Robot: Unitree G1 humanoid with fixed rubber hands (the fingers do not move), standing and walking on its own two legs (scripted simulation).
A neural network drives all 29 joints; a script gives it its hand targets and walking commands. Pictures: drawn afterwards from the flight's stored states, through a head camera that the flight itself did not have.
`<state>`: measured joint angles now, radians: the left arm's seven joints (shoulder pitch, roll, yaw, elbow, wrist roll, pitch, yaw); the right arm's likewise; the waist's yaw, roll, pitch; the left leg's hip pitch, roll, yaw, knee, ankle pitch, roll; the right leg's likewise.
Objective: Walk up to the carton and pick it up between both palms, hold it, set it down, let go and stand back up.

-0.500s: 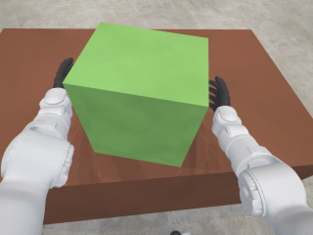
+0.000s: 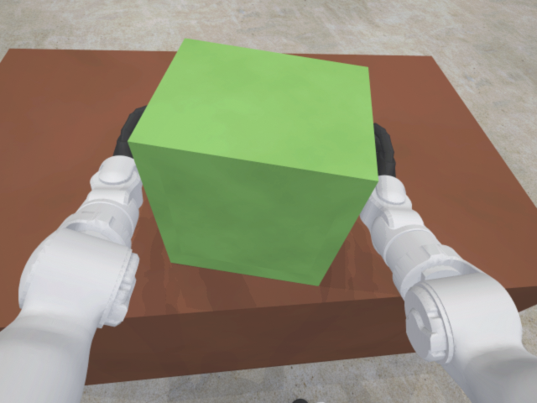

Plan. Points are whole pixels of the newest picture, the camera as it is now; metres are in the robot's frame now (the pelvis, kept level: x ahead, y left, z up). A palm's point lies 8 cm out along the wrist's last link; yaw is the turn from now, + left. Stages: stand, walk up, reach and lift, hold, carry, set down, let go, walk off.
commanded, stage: reach and lift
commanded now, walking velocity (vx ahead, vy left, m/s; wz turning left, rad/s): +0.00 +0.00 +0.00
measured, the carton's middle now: (258, 175) +0.48 -0.04 +0.05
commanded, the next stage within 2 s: none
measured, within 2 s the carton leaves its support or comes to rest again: neither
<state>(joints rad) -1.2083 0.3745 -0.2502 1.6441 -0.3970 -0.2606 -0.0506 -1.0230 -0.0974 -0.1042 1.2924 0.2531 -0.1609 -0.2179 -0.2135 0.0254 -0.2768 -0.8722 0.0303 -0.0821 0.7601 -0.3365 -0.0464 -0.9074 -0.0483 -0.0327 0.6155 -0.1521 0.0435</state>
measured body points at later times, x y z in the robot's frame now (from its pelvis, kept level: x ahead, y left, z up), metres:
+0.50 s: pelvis +0.00 +0.00 +0.01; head +0.10 +0.02 +0.45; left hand +0.52 +0.13 +0.08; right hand +0.44 -0.23 +0.08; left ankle -0.01 +0.14 -0.70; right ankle +0.06 -0.16 -0.70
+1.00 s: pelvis +0.04 +0.01 +0.04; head +0.14 +0.00 +0.48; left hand +0.52 +0.13 +0.08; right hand +0.43 -0.22 +0.07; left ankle -0.01 +0.14 -0.70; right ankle +0.06 -0.16 -0.70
